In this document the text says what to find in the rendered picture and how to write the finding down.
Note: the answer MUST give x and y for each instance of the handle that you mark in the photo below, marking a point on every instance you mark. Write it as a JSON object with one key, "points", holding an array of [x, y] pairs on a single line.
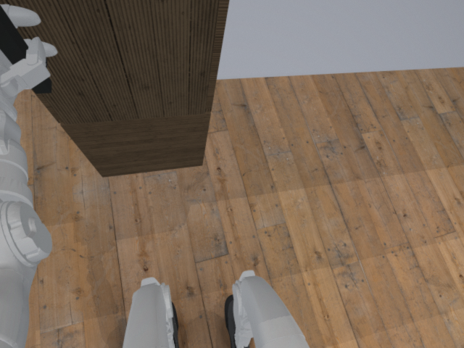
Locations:
{"points": [[14, 48]]}

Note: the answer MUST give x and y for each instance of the robot right shin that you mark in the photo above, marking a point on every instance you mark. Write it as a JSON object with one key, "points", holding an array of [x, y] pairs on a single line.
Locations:
{"points": [[243, 332]]}

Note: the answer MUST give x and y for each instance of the robot left upper arm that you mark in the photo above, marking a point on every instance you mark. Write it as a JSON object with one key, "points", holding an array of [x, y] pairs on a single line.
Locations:
{"points": [[24, 242]]}

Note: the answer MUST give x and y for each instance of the cupboard door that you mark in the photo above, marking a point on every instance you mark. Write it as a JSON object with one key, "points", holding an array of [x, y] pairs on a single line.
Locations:
{"points": [[125, 59]]}

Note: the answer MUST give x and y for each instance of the robot left forearm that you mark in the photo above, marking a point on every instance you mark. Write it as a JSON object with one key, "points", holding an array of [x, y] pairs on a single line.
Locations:
{"points": [[13, 159]]}

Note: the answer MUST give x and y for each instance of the robot left hand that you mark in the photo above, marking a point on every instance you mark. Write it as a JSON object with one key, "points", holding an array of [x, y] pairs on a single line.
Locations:
{"points": [[29, 72]]}

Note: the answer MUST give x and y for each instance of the right robot thigh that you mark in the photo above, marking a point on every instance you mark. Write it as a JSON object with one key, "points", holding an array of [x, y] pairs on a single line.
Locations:
{"points": [[272, 324]]}

